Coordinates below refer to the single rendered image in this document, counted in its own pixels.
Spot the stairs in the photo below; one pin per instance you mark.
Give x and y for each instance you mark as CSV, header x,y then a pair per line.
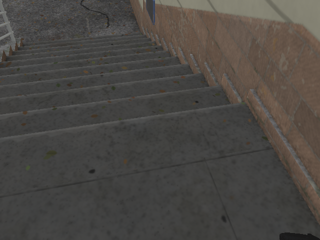
x,y
65,83

